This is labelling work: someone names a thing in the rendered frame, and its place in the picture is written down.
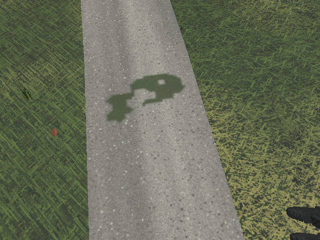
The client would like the robot right hand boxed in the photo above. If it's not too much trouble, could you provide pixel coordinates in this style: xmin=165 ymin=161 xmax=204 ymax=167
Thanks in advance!
xmin=286 ymin=206 xmax=320 ymax=240

